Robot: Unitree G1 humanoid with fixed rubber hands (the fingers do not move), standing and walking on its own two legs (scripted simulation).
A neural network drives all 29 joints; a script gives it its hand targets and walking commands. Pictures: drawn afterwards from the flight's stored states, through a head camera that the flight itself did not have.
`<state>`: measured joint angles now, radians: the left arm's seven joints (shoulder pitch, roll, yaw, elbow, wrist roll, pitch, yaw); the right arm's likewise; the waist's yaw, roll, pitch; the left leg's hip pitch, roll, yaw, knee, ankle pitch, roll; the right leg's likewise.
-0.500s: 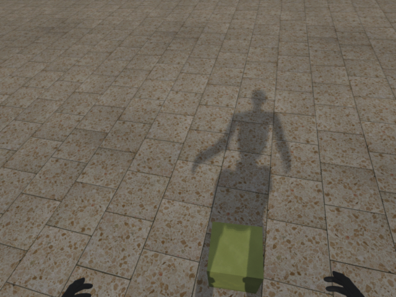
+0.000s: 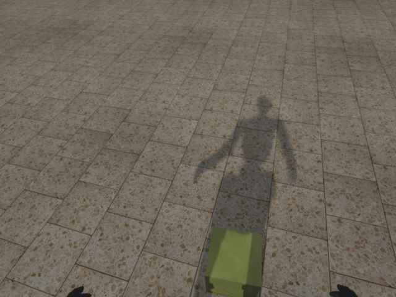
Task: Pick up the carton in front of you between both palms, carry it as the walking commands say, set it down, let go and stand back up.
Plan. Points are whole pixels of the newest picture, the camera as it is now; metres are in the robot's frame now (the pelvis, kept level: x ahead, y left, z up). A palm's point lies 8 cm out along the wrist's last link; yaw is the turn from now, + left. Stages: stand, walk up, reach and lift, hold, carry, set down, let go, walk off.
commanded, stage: stand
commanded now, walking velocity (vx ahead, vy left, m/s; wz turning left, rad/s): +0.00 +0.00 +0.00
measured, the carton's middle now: (233, 264) +0.40 -0.10 -0.65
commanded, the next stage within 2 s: none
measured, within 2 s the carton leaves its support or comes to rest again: neither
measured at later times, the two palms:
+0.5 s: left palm out of the picture +0.07 +0.31 -0.09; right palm out of the picture +0.07 -0.30 -0.10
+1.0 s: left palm out of the picture +0.07 +0.31 -0.09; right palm out of the picture +0.06 -0.30 -0.10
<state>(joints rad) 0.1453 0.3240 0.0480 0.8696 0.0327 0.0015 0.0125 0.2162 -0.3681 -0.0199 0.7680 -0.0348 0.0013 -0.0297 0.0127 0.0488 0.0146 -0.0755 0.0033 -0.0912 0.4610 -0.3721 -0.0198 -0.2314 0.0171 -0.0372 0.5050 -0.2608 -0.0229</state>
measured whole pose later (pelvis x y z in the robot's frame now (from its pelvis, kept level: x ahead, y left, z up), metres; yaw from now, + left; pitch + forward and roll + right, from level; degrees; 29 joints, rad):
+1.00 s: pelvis -0.02 +0.00 +0.01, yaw -1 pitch -2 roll +0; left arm 0.10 0.37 0.03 1.05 0.01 -0.01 0.00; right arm 0.18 -0.40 0.00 0.95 -0.02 -0.01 -0.02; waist 0.01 0.03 0.03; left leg -0.04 0.00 -0.08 0.36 -0.29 -0.02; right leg -0.20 0.01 -0.02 0.40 -0.17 -0.02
